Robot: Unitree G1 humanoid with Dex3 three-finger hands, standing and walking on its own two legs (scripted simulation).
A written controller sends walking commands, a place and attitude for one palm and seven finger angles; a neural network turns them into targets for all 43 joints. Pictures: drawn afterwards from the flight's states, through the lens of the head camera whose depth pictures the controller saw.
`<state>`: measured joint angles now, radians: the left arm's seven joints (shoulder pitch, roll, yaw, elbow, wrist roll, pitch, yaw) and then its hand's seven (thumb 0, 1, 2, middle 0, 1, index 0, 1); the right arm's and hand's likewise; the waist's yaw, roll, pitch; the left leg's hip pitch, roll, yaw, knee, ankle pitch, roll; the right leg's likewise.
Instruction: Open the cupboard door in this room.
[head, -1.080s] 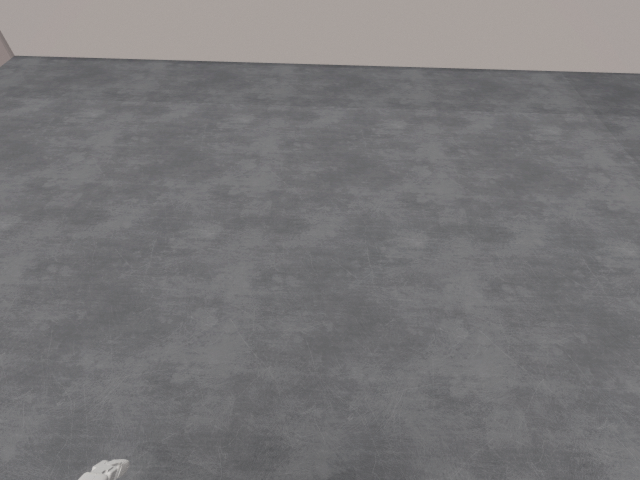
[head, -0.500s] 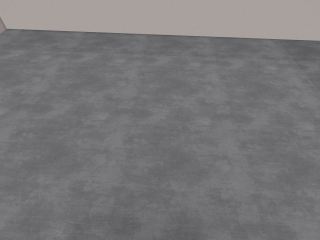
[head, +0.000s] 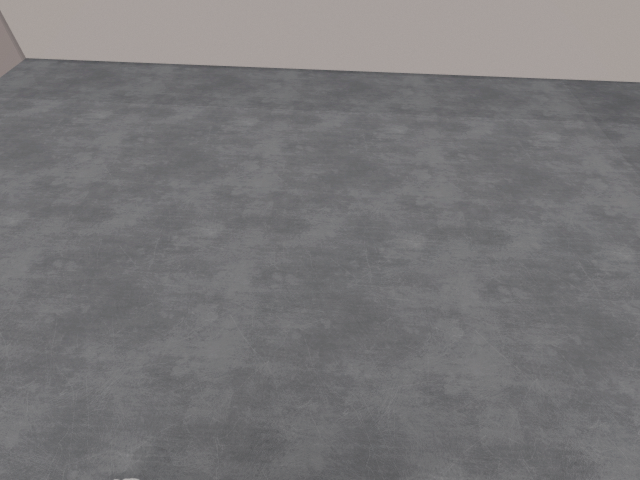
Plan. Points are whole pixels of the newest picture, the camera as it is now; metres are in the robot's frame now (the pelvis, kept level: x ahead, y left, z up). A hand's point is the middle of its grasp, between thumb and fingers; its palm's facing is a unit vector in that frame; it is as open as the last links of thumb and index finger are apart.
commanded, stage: turn or walk to find it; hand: left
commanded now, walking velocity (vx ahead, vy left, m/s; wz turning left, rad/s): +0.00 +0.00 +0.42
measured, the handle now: out of the picture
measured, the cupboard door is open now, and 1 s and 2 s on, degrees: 0 0 0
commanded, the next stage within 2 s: none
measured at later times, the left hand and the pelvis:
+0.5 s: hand out of the picture +0.01 +0.20 -0.17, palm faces +0.20 -0.94 -0.28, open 7.4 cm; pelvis -0.03 -0.02 -0.01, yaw +11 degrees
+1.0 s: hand out of the picture -0.12 +0.22 -0.18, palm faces +0.44 -0.86 -0.24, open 7.4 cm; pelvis -0.06 +0.01 -0.01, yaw +24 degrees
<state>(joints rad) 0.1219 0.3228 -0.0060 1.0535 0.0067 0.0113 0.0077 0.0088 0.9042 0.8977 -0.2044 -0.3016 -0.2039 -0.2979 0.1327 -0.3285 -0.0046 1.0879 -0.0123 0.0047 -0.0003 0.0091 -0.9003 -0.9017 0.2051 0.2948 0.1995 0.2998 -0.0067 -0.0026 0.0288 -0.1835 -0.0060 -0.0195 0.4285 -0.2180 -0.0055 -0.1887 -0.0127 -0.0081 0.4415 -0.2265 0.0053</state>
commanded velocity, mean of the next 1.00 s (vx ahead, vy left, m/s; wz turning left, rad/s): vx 0.00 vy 0.00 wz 0.42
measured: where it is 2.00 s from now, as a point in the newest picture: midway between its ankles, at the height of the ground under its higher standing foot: outside the picture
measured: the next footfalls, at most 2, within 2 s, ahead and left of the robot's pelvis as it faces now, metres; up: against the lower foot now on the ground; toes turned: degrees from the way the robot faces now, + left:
right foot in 0.48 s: +0.01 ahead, -0.13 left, +0.00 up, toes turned +10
left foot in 0.84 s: -0.07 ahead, +0.12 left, +0.00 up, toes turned +25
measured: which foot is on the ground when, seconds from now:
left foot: down 0.00-0.48, up 0.50-0.82, down 0.84-1.00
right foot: down 0.00-0.20, up 0.22-0.46, down 0.48-0.84, up 0.86-1.00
